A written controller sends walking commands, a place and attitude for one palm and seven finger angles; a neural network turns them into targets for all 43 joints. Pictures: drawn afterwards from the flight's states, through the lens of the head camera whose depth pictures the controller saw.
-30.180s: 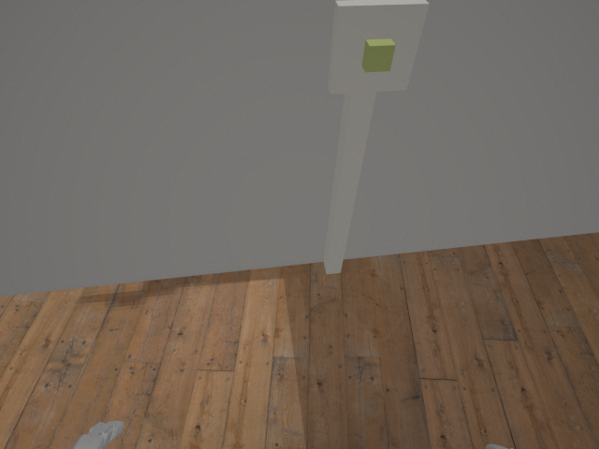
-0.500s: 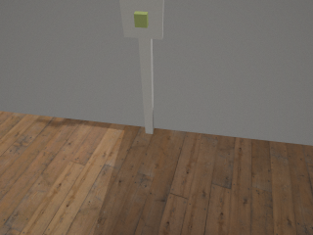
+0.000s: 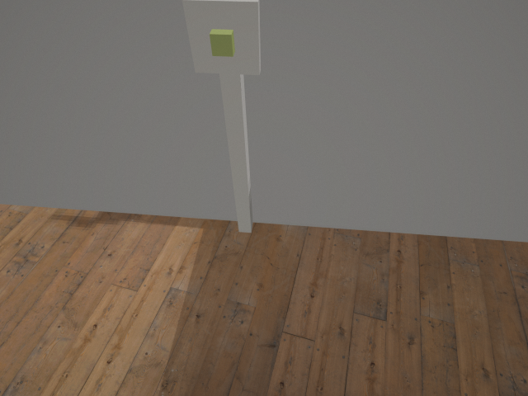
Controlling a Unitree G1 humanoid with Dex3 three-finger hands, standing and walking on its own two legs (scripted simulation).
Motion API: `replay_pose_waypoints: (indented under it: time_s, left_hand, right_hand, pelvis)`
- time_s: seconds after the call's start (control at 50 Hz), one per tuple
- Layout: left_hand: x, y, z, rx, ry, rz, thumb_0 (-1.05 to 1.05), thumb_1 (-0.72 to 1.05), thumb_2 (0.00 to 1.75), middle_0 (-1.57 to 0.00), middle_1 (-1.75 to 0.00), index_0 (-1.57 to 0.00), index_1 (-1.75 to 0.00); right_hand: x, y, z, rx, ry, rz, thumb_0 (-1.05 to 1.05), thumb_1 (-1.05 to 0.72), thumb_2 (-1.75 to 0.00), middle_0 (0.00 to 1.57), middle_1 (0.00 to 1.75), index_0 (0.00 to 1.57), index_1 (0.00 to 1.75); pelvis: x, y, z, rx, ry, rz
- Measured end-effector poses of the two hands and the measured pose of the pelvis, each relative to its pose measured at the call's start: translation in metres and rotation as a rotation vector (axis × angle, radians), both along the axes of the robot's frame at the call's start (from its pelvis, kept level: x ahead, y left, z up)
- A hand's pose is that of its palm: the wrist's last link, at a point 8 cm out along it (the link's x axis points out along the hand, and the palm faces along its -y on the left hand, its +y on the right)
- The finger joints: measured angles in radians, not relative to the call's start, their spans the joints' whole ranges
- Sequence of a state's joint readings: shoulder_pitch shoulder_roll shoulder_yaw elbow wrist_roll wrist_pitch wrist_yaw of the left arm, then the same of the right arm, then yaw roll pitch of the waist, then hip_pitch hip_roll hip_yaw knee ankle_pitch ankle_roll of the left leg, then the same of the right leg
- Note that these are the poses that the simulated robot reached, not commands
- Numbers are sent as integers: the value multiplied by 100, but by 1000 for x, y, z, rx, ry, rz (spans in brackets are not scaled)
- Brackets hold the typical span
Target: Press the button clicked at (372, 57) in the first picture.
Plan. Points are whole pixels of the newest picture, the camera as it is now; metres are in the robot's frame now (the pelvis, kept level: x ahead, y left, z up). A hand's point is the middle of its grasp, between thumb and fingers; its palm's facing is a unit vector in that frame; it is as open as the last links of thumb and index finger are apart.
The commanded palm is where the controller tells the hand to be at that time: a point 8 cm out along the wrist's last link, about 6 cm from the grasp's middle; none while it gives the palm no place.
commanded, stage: let the arm hang, fingers relaxed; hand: left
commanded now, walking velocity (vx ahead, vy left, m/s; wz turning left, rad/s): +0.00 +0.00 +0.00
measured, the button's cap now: (222, 42) +0.88 +0.15 +0.12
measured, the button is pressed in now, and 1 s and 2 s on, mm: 0 0 0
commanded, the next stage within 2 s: stand and wait in 0.02 s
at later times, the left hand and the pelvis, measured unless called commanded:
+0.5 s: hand out of the picture +0.10 +0.23 -0.15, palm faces -0.02 -0.94 -0.34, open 7.4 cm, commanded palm none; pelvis +0.02 -0.01 +0.00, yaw +0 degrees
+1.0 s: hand out of the picture +0.13 +0.23 -0.15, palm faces -0.04 -0.94 -0.34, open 7.4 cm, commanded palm none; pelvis +0.04 -0.01 +0.00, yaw -1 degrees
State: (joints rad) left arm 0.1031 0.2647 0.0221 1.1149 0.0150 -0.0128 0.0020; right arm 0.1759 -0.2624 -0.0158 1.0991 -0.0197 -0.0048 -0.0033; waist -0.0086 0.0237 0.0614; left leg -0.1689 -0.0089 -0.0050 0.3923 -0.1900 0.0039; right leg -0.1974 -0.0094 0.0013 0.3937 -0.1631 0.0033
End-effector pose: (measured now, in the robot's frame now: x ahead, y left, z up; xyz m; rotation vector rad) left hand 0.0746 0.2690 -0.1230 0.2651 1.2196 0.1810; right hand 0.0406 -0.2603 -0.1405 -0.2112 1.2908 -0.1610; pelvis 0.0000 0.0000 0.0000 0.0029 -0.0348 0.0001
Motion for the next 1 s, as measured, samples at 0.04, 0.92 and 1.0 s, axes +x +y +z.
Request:
replay_pose_waypoints:
  time_s: [0.04,0.92,1.0]
  left_hand:
    - [4,1,1,5,2,-3,1,91,90,-20,-30,-20,-30]
    - [52,5,10,44,-3,-30,1,91,90,-20,-30,-20,-30]
    - [53,6,9,43,-1,-33,1,91,90,-20,-30,-20,-30]
  right_hand:
    - [4,-4,1,-6,1,1,0,-91,-89,20,30,20,30]
    - [61,-40,16,-68,-29,18,0,-91,-89,20,30,20,30]
    - [59,-41,16,-71,-23,14,0,-91,-89,20,30,20,30]
  pelvis:
    - [2,-1,0,0,1,-1]
    - [38,-14,5,-4,13,-12]
    - [39,-13,5,-4,13,-14]
